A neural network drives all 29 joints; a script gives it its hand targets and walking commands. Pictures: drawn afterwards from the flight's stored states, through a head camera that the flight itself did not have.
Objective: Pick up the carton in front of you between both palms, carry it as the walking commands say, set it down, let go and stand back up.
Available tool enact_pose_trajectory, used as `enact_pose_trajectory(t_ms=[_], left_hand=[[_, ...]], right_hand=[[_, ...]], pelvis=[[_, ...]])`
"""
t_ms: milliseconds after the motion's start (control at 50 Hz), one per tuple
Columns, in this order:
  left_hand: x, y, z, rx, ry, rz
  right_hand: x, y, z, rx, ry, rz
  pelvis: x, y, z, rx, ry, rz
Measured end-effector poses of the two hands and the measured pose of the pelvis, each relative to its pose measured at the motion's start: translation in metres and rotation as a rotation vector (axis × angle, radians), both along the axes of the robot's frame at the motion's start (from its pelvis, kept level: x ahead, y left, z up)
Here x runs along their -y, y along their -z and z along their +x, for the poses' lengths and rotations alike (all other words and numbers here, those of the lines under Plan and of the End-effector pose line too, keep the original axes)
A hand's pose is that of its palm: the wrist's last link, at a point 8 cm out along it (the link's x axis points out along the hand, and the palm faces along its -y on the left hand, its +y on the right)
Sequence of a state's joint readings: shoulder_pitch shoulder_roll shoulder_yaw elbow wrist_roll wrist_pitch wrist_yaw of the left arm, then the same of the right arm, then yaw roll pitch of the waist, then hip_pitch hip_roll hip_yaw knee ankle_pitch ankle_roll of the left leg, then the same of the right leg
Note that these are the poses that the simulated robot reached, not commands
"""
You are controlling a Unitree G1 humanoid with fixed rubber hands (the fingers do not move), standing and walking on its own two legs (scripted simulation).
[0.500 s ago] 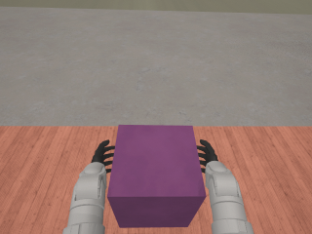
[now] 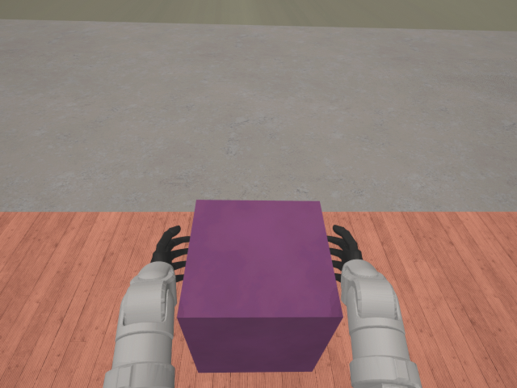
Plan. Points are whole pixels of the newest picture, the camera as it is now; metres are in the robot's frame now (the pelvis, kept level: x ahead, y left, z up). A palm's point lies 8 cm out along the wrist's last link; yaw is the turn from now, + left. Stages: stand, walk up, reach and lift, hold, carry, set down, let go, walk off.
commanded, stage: hold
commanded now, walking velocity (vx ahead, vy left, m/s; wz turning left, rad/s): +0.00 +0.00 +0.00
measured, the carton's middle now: (257, 289) +0.30 +0.00 -0.02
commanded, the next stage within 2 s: carry in 0.34 s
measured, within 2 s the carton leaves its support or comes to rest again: neither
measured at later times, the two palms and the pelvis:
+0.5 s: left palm (166, 252) +0.32 +0.15 +0.06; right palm (349, 251) +0.32 -0.15 +0.06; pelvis +0.03 +0.00 -0.01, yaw +0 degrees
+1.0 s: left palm (195, 166) +0.52 +0.12 +0.08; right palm (341, 171) +0.51 -0.18 +0.08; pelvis +0.25 -0.02 -0.01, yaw -1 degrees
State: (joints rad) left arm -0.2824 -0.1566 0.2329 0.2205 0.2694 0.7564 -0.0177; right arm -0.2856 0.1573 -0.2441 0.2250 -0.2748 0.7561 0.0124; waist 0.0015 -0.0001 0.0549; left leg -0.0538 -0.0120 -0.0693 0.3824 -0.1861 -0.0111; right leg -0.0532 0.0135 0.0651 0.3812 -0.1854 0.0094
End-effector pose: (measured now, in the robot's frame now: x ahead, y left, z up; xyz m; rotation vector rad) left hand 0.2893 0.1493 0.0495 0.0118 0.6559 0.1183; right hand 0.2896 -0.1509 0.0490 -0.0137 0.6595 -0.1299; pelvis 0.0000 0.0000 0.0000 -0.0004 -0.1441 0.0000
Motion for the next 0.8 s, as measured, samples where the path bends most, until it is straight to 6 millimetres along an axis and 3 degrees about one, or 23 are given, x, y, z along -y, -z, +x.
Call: enact_pose_trajectory(t_ms=[340, 460, 540, 680, 800], left_hand=[[0.0, -0.001, 0.006, 0.001, 0.007, 0.006], [0.001, -0.007, 0.019, 0.022, 0.002, 0.004], [0.004, -0.017, 0.038, 0.059, -0.006, -0.005], [0.016, -0.024, 0.081, 0.02, -0.018, -0.022], [0.001, -0.019, 0.117, -0.028, -0.071, -0.047]], right_hand=[[0.0, 0.0, 0.005, 0.0, -0.004, -0.007], [0.001, -0.007, 0.018, 0.022, 0.004, 0.004], [0.003, -0.016, 0.036, 0.06, 0.017, 0.017], [0.015, -0.022, 0.079, 0.02, 0.013, 0.012], [0.0, -0.022, 0.127, -0.027, 0.023, 0.057]], pelvis=[[0.0, 0.0, 0.007, -0.019, 0.002, 0.0], [0.0, 0.003, 0.021, -0.116, 0.003, 0.001], [0.003, 0.01, 0.039, -0.16, 0.013, 0.004], [0.012, 0.017, 0.089, -0.22, -0.019, -0.008], [0.005, 0.017, 0.141, -0.242, 0.007, 0.032]])
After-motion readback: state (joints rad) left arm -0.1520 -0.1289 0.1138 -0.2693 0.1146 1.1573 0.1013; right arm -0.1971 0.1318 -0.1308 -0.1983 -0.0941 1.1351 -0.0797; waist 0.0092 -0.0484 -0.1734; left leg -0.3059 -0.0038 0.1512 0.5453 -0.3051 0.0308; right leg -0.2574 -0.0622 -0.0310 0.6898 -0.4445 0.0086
